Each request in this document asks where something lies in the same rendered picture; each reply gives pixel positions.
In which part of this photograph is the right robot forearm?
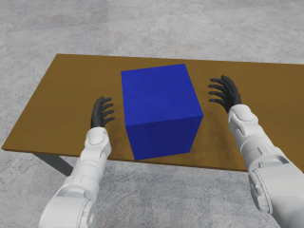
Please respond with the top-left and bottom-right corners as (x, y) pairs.
(227, 104), (304, 179)

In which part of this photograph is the robot left upper arm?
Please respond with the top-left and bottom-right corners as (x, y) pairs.
(39, 196), (97, 228)

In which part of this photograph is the left robot forearm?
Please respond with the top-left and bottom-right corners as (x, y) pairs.
(38, 126), (112, 228)

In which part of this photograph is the table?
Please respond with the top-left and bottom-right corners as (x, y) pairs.
(1, 53), (304, 177)

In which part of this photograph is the left robot hand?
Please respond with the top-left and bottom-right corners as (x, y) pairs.
(90, 96), (115, 129)

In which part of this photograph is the robot right upper arm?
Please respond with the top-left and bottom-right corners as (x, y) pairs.
(248, 162), (304, 228)

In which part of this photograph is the right robot hand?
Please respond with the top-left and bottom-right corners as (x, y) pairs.
(208, 75), (242, 113)

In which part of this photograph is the carton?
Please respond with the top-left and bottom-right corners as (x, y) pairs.
(121, 64), (203, 161)

